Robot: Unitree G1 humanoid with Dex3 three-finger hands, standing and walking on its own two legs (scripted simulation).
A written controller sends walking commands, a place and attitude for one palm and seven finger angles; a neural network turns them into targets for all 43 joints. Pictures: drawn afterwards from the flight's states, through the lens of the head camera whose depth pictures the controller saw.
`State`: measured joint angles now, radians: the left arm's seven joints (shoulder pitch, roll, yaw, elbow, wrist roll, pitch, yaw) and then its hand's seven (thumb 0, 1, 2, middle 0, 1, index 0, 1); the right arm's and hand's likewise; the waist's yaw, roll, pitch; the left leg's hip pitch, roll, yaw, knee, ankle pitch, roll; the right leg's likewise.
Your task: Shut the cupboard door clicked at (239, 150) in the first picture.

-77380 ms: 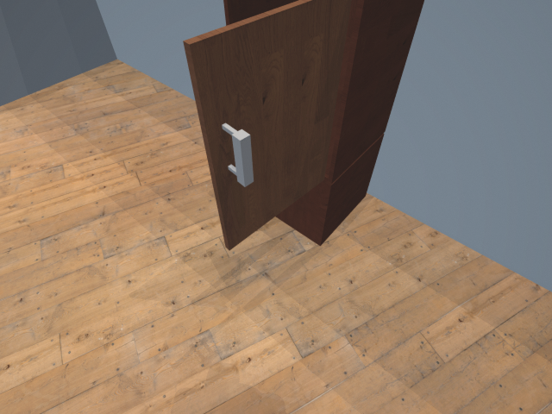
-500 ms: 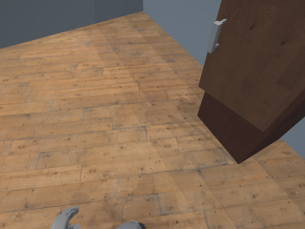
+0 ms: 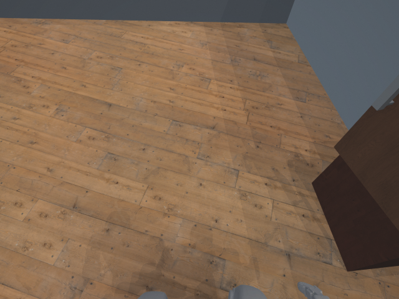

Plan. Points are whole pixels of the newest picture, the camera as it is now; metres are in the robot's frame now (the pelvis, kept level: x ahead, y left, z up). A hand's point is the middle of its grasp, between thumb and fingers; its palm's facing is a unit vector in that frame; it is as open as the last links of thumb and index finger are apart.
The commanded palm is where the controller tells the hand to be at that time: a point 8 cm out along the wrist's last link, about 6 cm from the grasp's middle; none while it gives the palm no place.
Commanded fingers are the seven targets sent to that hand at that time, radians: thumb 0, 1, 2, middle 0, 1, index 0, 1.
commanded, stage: walk to a spot facing it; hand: left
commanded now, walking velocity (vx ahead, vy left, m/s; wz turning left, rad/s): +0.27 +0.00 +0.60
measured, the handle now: (397, 90) +0.69 -0.54 +0.02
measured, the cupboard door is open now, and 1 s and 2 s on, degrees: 13 13 13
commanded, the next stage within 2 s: turn to face it in 0.76 s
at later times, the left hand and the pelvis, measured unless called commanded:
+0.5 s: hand out of the picture +0.05 +0.16 -0.15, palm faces +0.33 -0.92 -0.23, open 7.4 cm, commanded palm none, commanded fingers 0.00 0.90 0.90 -0.20 -0.30 -0.20 -0.30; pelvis +0.08 -0.03 +0.01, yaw +19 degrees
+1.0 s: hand (60, 277) +0.16 +0.31 -0.15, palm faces +0.55 -0.81 -0.23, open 7.4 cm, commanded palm none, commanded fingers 0.00 0.90 0.90 -0.20 -0.30 -0.20 -0.30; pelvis +0.19 +0.09 +0.02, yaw +31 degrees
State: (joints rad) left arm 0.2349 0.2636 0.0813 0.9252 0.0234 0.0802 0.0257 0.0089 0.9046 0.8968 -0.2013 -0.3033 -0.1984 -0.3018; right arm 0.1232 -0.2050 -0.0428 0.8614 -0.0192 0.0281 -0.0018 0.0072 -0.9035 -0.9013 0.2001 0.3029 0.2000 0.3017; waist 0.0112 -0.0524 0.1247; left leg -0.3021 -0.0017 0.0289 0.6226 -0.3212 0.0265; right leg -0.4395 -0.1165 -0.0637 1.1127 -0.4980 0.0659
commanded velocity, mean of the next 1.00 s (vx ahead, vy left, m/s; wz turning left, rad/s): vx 0.17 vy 0.00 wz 0.38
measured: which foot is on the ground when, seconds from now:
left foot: down 0.00-0.24, up 0.26-0.66, down 0.68-1.00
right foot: up 0.00-0.24, down 0.26-0.68, up 0.70-1.00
